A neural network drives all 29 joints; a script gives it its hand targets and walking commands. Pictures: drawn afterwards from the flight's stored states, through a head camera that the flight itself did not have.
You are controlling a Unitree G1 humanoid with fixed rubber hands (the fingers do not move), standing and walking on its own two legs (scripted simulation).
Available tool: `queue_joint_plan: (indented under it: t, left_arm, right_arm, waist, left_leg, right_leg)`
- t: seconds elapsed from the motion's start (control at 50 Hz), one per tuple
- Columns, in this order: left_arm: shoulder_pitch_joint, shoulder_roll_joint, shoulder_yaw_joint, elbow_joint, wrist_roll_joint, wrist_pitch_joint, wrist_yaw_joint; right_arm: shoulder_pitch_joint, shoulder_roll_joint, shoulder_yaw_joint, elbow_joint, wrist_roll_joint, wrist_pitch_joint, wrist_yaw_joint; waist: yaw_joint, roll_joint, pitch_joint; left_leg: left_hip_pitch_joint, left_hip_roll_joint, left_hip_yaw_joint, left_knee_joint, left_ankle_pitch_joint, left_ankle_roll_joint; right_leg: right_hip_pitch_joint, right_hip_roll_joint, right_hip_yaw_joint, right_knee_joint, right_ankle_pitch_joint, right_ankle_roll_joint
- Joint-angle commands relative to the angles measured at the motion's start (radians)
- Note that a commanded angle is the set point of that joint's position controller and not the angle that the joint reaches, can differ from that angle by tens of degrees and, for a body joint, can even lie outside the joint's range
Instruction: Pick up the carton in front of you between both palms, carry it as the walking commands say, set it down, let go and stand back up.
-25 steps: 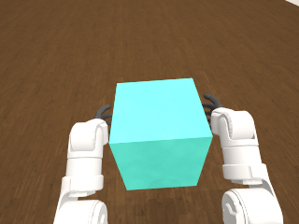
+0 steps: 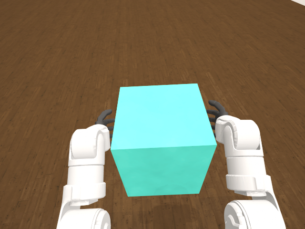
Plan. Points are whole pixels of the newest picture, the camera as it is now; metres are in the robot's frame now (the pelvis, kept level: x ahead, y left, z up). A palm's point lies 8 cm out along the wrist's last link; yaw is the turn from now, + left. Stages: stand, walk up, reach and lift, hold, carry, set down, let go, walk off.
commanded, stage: carry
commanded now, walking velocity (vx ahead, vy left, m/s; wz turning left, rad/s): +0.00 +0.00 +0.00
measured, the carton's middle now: (161, 142) +0.36 +0.00 +0.05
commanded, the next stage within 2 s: none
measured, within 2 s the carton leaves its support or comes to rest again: neither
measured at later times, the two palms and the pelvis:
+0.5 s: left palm (89, 164) +0.25 +0.16 +0.13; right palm (232, 149) +0.26 -0.14 +0.15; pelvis -0.08 +0.01 +0.00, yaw +0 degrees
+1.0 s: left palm (94, 172) +0.24 +0.15 +0.12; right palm (237, 162) +0.25 -0.15 +0.13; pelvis -0.10 +0.00 +0.00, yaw +1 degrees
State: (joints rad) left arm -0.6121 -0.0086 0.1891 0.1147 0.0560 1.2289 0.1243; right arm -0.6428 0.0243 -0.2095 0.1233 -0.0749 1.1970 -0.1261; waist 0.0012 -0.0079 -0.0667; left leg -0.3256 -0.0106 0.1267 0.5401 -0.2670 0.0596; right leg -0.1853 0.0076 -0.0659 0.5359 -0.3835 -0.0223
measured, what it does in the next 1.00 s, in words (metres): shifts its weight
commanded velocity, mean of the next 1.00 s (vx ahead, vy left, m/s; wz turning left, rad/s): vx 0.00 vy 0.00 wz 0.00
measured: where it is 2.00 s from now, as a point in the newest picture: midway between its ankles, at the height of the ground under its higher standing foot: outside the picture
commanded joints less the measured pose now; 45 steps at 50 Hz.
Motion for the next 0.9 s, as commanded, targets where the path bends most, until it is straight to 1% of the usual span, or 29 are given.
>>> queue_joint_plan:
  t: [0.0, 0.02, 0.04, 0.1, 0.12, 0.18, 0.22, 0.24, 0.28, 0.36, 0.38, 0.4, 0.42, 0.44, 0.48, 0.54, 0.56, 0.6, 0.62, 0.68, 0.7, 0.72, 0.76, 0.78, 0.8, 0.82, 0.84, 0.86, 0.88]
  left_arm:
    - [-0.677, -1.049, -0.586, -0.075, -0.383, -0.055, -0.243]
    - [-0.685, -1.060, -0.576, -0.040, -0.378, -0.047, -0.246]
    - [-0.640, -1.043, -0.554, -0.013, -0.360, -0.050, -0.251]
    - [-0.802, -1.077, -0.622, -0.087, -0.385, -0.072, -0.254]
    - [-0.849, -1.053, -0.597, -0.104, -0.389, -0.072, -0.253]
    - [-0.793, -1.070, -0.579, -0.062, -0.397, -0.060, -0.251]
    - [-0.809, -1.076, -0.569, -0.077, -0.384, -0.059, -0.237]
    - [-0.740, -1.058, -0.530, -0.008, -0.366, -0.050, -0.241]
    - [-0.792, -1.057, -0.537, -0.032, -0.371, -0.051, -0.243]
    - [-0.843, -1.076, -0.548, -0.014, -0.410, -0.054, -0.244]
    - [-0.837, -1.050, -0.508, 0.003, -0.384, -0.053, -0.242]
    - [-0.865, -1.040, -0.533, -0.017, -0.365, -0.052, -0.233]
    - [-0.823, -1.050, -0.509, 0.049, -0.356, -0.045, -0.235]
    - [-0.803, -1.051, -0.490, 0.030, -0.347, -0.044, -0.240]
    - [-0.844, -1.074, -0.498, 0.018, -0.379, -0.055, -0.244]
    - [-0.872, -1.087, -0.502, -0.012, -0.384, -0.053, -0.235]
    - [-0.884, -1.112, -0.527, -0.014, -0.404, -0.053, -0.236]
    - [-0.830, -1.083, -0.481, 0.062, -0.382, -0.041, -0.244]
    - [-0.849, -1.107, -0.497, 0.045, -0.401, -0.043, -0.237]
    - [-0.918, -1.086, -0.521, -0.012, -0.414, -0.049, -0.232]
    - [-0.880, -1.095, -0.531, -0.004, -0.438, -0.049, -0.243]
    - [-0.851, -1.139, -0.523, 0.014, -0.433, -0.049, -0.247]
    - [-0.960, -1.101, -0.552, -0.108, -0.449, -0.058, -0.236]
    - [-0.846, -1.112, -0.514, -0.028, -0.419, -0.042, -0.238]
    - [-0.896, -1.099, -0.518, -0.101, -0.422, -0.045, -0.232]
    - [-0.805, -1.072, -0.487, -0.005, -0.385, -0.027, -0.232]
    - [-0.791, -1.061, -0.500, -0.013, -0.367, -0.028, -0.233]
    - [-0.806, -1.090, -0.519, -0.028, -0.395, -0.026, -0.237]
    - [-0.833, -1.088, -0.529, -0.076, -0.399, -0.036, -0.238]
  right_arm:
    - [-0.638, 1.093, 0.644, -0.004, 0.445, -0.006, 0.254]
    - [-0.552, 1.069, 0.615, 0.063, 0.395, -0.009, 0.252]
    - [-0.602, 1.084, 0.620, 0.027, 0.401, -0.011, 0.253]
    - [-0.701, 1.129, 0.626, -0.013, 0.432, -0.034, 0.269]
    - [-0.754, 1.127, 0.626, 0.016, 0.452, -0.031, 0.267]
    - [-0.742, 1.090, 0.590, -0.017, 0.418, -0.019, 0.254]
    - [-0.705, 1.121, 0.582, 0.070, 0.440, -0.014, 0.256]
    - [-0.699, 1.078, 0.575, 0.043, 0.414, -0.010, 0.252]
    - [-0.706, 1.087, 0.553, 0.051, 0.413, -0.016, 0.253]
    - [-0.715, 1.093, 0.512, 0.089, 0.407, -0.015, 0.253]
    - [-0.699, 1.077, 0.515, 0.145, 0.393, -0.011, 0.254]
    - [-0.677, 1.077, 0.491, 0.186, 0.389, -0.011, 0.262]
    - [-0.689, 1.057, 0.478, 0.145, 0.361, -0.006, 0.260]
    - [-0.704, 1.064, 0.495, 0.139, 0.378, -0.005, 0.259]
    - [-0.744, 1.115, 0.478, 0.165, 0.409, -0.013, 0.263]
    - [-0.724, 1.126, 0.497, 0.148, 0.398, -0.017, 0.260]
    - [-0.777, 1.098, 0.503, 0.085, 0.418, -0.021, 0.254]
    - [-0.738, 1.083, 0.485, 0.127, 0.391, -0.010, 0.245]
    - [-0.672, 1.074, 0.467, 0.162, 0.378, -0.009, 0.252]
    - [-0.728, 1.134, 0.494, 0.138, 0.407, -0.015, 0.257]
    - [-0.751, 1.088, 0.490, 0.051, 0.404, -0.017, 0.250]
    - [-0.788, 1.096, 0.504, 0.036, 0.416, -0.017, 0.242]
    - [-0.821, 1.143, 0.566, -0.010, 0.447, -0.010, 0.240]
    - [-0.786, 1.105, 0.555, 0.023, 0.431, 0.001, 0.234]
    - [-0.762, 1.132, 0.572, -0.018, 0.444, -0.002, 0.238]
    - [-0.703, 1.097, 0.532, 0.070, 0.420, 0.012, 0.239]
    - [-0.674, 1.116, 0.533, 0.102, 0.404, 0.014, 0.241]
    - [-0.730, 1.121, 0.537, 0.001, 0.429, 0.000, 0.245]
    - [-0.774, 1.139, 0.560, 0.012, 0.458, 0.006, 0.249]
  waist:
    - [0.001, 0.009, -0.419]
    - [0.010, 0.009, -0.400]
    - [-0.001, 0.005, -0.453]
    - [-0.007, 0.076, -0.463]
    - [-0.003, 0.043, -0.433]
    - [-0.006, -0.056, -0.369]
    - [-0.010, -0.011, -0.314]
    - [-0.006, -0.055, -0.340]
    - [-0.004, -0.012, -0.321]
    - [-0.003, 0.057, -0.331]
    - [0.000, 0.019, -0.278]
    - [0.001, 0.072, -0.277]
    - [-0.005, 0.008, -0.234]
    - [-0.002, 0.070, -0.236]
    - [-0.002, 0.028, -0.223]
    - [-0.014, 0.048, -0.283]
    - [0.003, 0.052, -0.333]
    - [-0.012, 0.051, -0.268]
    - [-0.001, 0.103, -0.312]
    - [-0.004, 0.055, -0.323]
    - [-0.009, 0.087, -0.307]
    - [-0.009, 0.055, -0.339]
    - [-0.023, -0.058, -0.374]
    - [-0.009, -0.005, -0.362]
    - [-0.021, 0.002, -0.381]
    - [-0.030, -0.002, -0.390]
    - [-0.023, 0.031, -0.404]
    - [-0.021, 0.056, -0.408]
    - [-0.010, 0.059, -0.408]
  left_leg:
    - [0.208, 0.168, -0.146, -0.006, 0.401, 0.039]
    - [0.174, 0.151, -0.136, 0.020, 0.472, 0.037]
    - [0.185, 0.160, -0.125, 0.059, 0.506, 0.039]
    - [0.274, 0.177, -0.150, 0.016, 0.655, 0.027]
    - [0.252, 0.167, -0.133, 0.014, 0.553, 0.029]
    - [0.203, 0.169, -0.151, -0.029, 0.373, 0.030]
    - [0.163, 0.138, -0.135, -0.039, 0.278, 0.012]
    - [0.171, 0.167, -0.152, -0.048, 0.273, 0.025]
    - [0.174, 0.148, -0.129, -0.038, 0.270, 0.016]
    - [0.184, 0.163, -0.163, -0.122, 0.148, 0.016]
    - [0.156, 0.159, -0.157, -0.129, 0.105, 0.012]
    - [0.141, 0.161, -0.155, -0.139, 0.036, 0.020]
    - [0.104, 0.164, -0.166, -0.160, 0.002, 0.024]
    - [0.112, 0.172, -0.198, -0.194, -0.100, 0.004]
    - [0.073, 0.178, -0.207, -0.238, -0.103, -0.007]
    - [0.092, 0.193, -0.216, -0.237, -0.100, 0.007]
    - [0.122, 0.194, -0.213, -0.237, -0.114, 0.019]
    - [0.095, 0.202, -0.222, -0.270, -0.135, 0.006]
    - [0.111, 0.212, -0.222, -0.283, -0.217, -0.002]
    - [0.083, 0.184, -0.200, -0.267, -0.196, 0.000]
    - [0.111, 0.177, -0.206, -0.262, -0.197, -0.018]
    - [0.119, 0.175, -0.195, -0.222, -0.122, -0.015]
    - [0.119, 0.164, -0.193, -0.187, -0.025, 0.004]
    - [0.118, 0.151, -0.153, -0.168, -0.020, -0.012]
    - [0.153, 0.158, -0.167, -0.157, 0.027, 0.003]
    - [0.169, 0.167, -0.176, -0.177, 0.032, 0.004]
    - [0.136, 0.161, -0.177, -0.166, 0.033, 0.002]
    - [0.140, 0.174, -0.210, -0.199, -0.031, 0.004]
    - [0.133, 0.186, -0.211, -0.199, -0.002, 0.010]
  right_leg:
    - [0.072, -0.130, 0.078, -0.043, 0.356, -0.024]
    - [0.099, -0.156, 0.083, 0.000, 0.562, -0.023]
    - [0.143, -0.165, 0.081, 0.011, 0.681, -0.028]
    - [0.073, -0.160, 0.081, 0.032, 0.545, -0.030]
    - [0.044, -0.132, 0.066, -0.003, 0.423, -0.019]
    - [0.045, -0.131, 0.066, -0.042, 0.310, -0.019]
    - [-0.012, -0.162, 0.104, -0.047, 0.367, -0.032]
    - [-0.005, -0.139, 0.093, -0.080, 0.296, -0.038]
    - [-0.012, -0.149, 0.090, -0.068, 0.327, -0.030]
    - [-0.053, -0.129, 0.090, -0.085, 0.093, -0.037]
    - [-0.074, -0.131, 0.091, -0.106, 0.061, -0.041]
    - [-0.075, -0.139, 0.116, -0.138, 0.056, -0.043]
    - [-0.092, -0.136, 0.119, -0.146, 0.018, -0.041]
    - [-0.096, -0.120, 0.102, -0.145, -0.041, -0.042]
    - [-0.117, -0.091, 0.058, -0.103, -0.041, -0.033]
    - [-0.088, -0.084, 0.073, -0.081, 0.021, -0.027]
    - [-0.068, -0.077, 0.073, -0.071, 0.036, -0.023]
    - [-0.118, -0.093, 0.073, -0.097, -0.009, -0.038]
    - [-0.103, -0.064, 0.067, -0.109, -0.004, -0.031]
    - [-0.097, -0.075, 0.062, -0.125, -0.026, -0.036]
    - [-0.133, -0.078, 0.075, -0.121, -0.027, -0.026]
    - [-0.135, -0.088, 0.079, -0.126, -0.030, -0.037]
    - [-0.099, -0.105, 0.099, -0.121, 0.008, -0.036]
    - [-0.116, -0.135, 0.129, -0.160, -0.052, -0.060]
    - [-0.131, -0.130, 0.117, -0.133, -0.007, -0.054]
    - [-0.131, -0.118, 0.101, -0.118, 0.010, -0.060]
    - [-0.080, -0.111, 0.085, -0.105, 0.054, -0.050]
    - [-0.104, -0.097, 0.080, -0.105, 0.015, -0.046]
    - [-0.085, -0.094, 0.075, -0.083, 0.016, -0.050]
